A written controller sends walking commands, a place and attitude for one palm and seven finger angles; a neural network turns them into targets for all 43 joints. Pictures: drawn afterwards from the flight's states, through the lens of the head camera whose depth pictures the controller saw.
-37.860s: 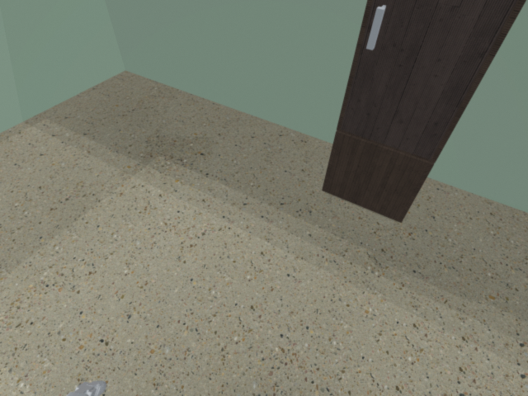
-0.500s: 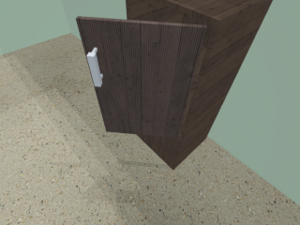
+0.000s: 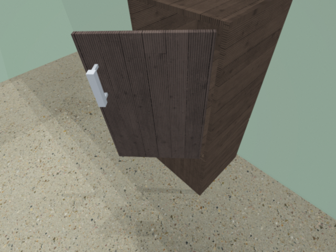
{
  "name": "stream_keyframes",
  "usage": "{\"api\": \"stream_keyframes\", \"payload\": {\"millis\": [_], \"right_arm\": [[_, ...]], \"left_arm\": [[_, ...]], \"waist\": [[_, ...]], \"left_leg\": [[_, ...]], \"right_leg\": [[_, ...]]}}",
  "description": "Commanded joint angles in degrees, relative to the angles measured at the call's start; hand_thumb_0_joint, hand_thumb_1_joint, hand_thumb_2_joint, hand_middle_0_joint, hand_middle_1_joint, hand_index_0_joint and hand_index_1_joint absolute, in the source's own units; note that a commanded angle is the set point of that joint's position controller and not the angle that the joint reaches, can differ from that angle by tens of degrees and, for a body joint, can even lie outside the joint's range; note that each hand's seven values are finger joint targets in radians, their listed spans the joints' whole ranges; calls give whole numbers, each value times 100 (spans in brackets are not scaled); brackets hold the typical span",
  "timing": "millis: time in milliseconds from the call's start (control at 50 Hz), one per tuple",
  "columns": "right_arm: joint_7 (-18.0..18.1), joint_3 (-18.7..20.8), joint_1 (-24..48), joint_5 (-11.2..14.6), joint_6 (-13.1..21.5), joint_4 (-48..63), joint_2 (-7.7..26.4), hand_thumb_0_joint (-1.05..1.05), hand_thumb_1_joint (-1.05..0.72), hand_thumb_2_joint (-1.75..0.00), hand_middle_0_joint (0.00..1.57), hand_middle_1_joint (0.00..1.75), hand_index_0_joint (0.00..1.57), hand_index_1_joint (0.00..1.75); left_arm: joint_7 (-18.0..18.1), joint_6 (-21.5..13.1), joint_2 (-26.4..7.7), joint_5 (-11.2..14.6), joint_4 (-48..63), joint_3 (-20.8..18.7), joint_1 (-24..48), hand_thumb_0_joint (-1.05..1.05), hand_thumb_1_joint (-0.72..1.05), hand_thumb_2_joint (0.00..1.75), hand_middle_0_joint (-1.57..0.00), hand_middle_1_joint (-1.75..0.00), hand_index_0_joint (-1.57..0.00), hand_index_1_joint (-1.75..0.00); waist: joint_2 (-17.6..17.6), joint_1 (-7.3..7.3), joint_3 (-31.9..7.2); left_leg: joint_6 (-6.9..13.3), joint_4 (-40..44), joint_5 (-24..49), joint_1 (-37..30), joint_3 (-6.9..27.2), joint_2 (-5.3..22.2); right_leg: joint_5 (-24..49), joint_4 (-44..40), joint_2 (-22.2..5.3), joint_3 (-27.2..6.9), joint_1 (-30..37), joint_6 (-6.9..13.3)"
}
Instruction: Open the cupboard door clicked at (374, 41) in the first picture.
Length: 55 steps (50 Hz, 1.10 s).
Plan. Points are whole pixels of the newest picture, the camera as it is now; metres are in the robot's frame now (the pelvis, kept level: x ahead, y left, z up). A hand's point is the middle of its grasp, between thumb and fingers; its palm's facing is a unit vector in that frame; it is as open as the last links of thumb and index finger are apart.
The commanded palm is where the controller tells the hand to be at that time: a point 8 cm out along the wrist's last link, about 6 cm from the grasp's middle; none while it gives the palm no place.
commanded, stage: look again from close up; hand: left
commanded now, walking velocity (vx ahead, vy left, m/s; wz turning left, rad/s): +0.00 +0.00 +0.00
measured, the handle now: (99, 85) +0.57 +0.25 +0.10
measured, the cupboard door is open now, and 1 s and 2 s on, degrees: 42 42 42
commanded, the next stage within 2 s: raise the hand with hooked fingers in 0.08 s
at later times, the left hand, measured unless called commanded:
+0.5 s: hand (96, 225) +0.18 +0.17 +0.01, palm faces +0.03 -1.00 -0.05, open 8.1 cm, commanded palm +0.12 +0.24 -0.03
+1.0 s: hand (68, 218) +0.19 +0.24 +0.02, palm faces -0.04 -1.00 -0.03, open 11.0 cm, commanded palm +0.15 +0.29 +0.03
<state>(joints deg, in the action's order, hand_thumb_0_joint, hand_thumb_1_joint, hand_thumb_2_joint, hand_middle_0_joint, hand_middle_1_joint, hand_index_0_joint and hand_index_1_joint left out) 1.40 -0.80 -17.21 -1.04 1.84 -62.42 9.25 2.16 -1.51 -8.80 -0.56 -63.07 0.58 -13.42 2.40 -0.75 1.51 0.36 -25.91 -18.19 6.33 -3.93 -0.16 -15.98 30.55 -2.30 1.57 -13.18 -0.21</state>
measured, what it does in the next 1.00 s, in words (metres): stands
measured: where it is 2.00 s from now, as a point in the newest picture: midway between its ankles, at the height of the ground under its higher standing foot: outside the picture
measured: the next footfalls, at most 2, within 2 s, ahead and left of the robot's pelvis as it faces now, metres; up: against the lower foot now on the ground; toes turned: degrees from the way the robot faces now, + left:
none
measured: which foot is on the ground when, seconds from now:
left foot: down 0.00-1.00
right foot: down 0.00-1.00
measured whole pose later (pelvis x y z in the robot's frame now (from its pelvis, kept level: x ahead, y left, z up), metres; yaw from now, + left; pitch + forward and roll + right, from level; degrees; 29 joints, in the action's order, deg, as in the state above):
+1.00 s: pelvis -0.04 +0.02 -0.04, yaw +2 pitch +7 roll -2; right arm 3.1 -3.9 -17.9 1.7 15.4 -32.3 11.2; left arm -22.3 -10.4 -18.2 18.8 -3.3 -16.1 -15.0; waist 1.0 -1.6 -4.3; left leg 1.5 -53.1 -26.8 33.6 -1.7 1.0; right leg -20.4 49.4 -2.3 3.2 -36.1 -0.9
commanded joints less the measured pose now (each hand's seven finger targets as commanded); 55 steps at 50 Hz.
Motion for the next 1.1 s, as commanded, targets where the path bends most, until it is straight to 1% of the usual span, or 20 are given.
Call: {"api": "stream_keyframes", "payload": {"millis": [0,140,160,180,200,220,240,260,280,360,400,440,480,560,640,720,780,820,920,1080], "right_arm": [[41,107,-315,10,50,112,551,0,-90,-90,20,30,20,30],[42,138,-160,17,26,67,628,0,-90,-90,20,30,20,30],[-11,201,336,85,16,397,772,0,-90,-90,20,30,20,30],[247,354,350,378,942,2389,1611,0,-90,-90,20,30,20,30],[463,227,802,247,1417,2112,1102,0,-90,-90,20,30,20,30],[477,237,786,341,1559,1788,1133,0,-90,-90,20,30,20,30],[410,227,619,404,1589,1738,833,0,-90,-90,20,30,20,30],[376,244,795,410,1708,2246,1110,0,-90,-90,20,30,20,30],[387,388,681,320,1782,2323,1213,0,-90,-90,20,30,20,30],[178,519,824,193,1842,2932,1128,0,-90,-90,20,30,20,30],[12,615,973,175,1836,3316,1212,0,-90,-90,20,30,20,30],[-139,639,1021,224,1823,3699,1363,0,-90,-90,20,30,20,30],[-84,609,1090,310,1743,4031,1354,0,-90,-90,20,30,20,30],[109,523,879,353,1690,4344,1251,0,-90,-90,20,30,20,30],[235,395,483,253,1759,4038,1250,0,-90,-90,20,30,20,30],[298,274,439,264,1821,3747,1379,0,-90,-90,20,30,20,30],[353,277,519,377,1779,3758,1393,0,-90,-90,20,30,20,30],[367,246,671,397,1725,3890,1407,0,-90,-90,20,30,20,30],[284,157,820,312,1726,4136,1201,0,-90,-90,20,30,20,30],[255,178,383,314,1872,3847,1388,0,-90,-90,20,30,20,30]], "left_arm": [[6,-50,-732,9,173,-154,-292,0,90,90,-20,-30,-20,-30],[-14,-57,-857,0,194,-190,-206,0,90,90,-20,-30,-20,-30],[210,-94,-817,-26,-57,-199,-841,0,90,90,-20,-30,-20,-30],[109,-1437,-2267,1095,8672,-1201,3705,0,88,89,-20,-32,-20,-32],[234,-1112,-1785,636,6978,-1105,668,0,85,88,-20,-33,-20,-33],[469,-864,-1345,864,6624,-828,543,0,83,87,-21,-34,-21,-34],[377,-381,-29,965,5571,-122,-961,0,81,86,-21,-36,-21,-36],[239,-619,-345,1165,6697,-326,108,0,78,85,-21,-37,-21,-37],[136,-914,-848,1107,6606,-883,95,0,76,84,-21,-39,-21,-39],[-918,-2219,-393,1310,4710,-1190,-1716,0,67,80,-22,-45,-22,-45],[-1673,-2987,-493,1488,4829,-1320,-1957,0,62,78,-22,-48,-22,-48],[-2502,-3350,-933,1541,4861,-1525,-1803,0,57,76,-22,-51,-22,-51],[-2828,-3182,-1267,1681,5343,-1791,-1394,0,53,74,-23,-54,-23,-54],[-2705,-2952,-1472,2176,6700,-2079,180,0,43,70,-23,-60,-23,-60],[-2306,-3234,-1576,1940,8074,-1768,1044,0,34,66,-24,-66,-24,-66],[-2482,-2843,-1444,1748,7477,-1348,938,0,25,62,-25,-72,-25,-72],[-2705,-2034,-1606,1685,6626,-1555,563,0,18,59,-25,-76,-25,-76],[-2789,-1466,-1832,1843,6243,-1985,150,0,13,57,-25,-80,-25,-80],[-2418,-1180,-1951,2228,7234,-2612,-127,0,1,52,-26,-87,-26,-87],[-2207,-1670,-1690,1856,7259,-1961,729,0,-17,44,-28,-99,-28,-99]], "waist": [[-409,67,173],[-252,58,83],[-1045,304,118],[159,-286,-2728],[1156,251,-2370],[1386,107,-1841],[589,-15,-951],[356,-88,-296],[-252,-178,-383],[-1909,291,163],[-1769,391,-308],[-641,385,-788],[-581,453,-1298],[-254,170,-1511],[627,-98,-1844],[529,-304,-1515],[31,-180,-1288],[-51,147,-1426],[-76,522,-1834],[192,-20,-1222]], "left_leg": [[130,551,1160,422,458,549],[96,561,1071,337,407,577],[-61,-580,1249,836,170,749],[120,171,2048,-277,337,-22],[158,197,2827,-503,123,63],[-14,75,2221,-140,173,119],[-4,168,1815,313,261,167],[22,93,1393,643,416,99],[42,-97,1044,870,373,73],[-14,-1036,101,2517,271,-126],[-60,-1576,-3,2989,165,-218],[-70,-2026,142,3025,71,-299],[14,-2255,-8,3376,-23,-335],[82,-2462,-569,3384,163,-225],[130,-2503,-88,2773,392,-26],[137,-2379,179,2697,635,31],[111,-2034,-208,2926,679,35],[66,-1794,-33,2874,698,2],[-50,-1506,847,2556,676,7],[-61,-1334,159,2269,728,114]], "right_leg": [[1521,-516,-423,-486,282,264],[1559,-646,-430,-549,340,295],[3753,-507,-737,-683,479,115],[3014,-153,-217,-459,1088,236],[2035,-10,66,-281,997,362],[1300,-170,36,-48,548,295],[1035,-301,62,122,110,170],[892,-356,16,119,-161,106],[432,-387,39,194,-449,84],[-787,242,90,112,-1434,29],[-604,666,37,-109,-1360,85],[-102,1020,-90,-365,-1257,223],[-361,1122,-122,-589,-1307,157],[-1889,922,-46,-828,-1751,64],[-824,1448,169,-446,-1925,184],[-135,1657,311,19,-2099,187],[-555,1381,277,117,-1936,114],[-432,1349,285,218,-1556,152],[324,1448,302,426,-969,172],[-283,1204,288,395,-1650,130]]}}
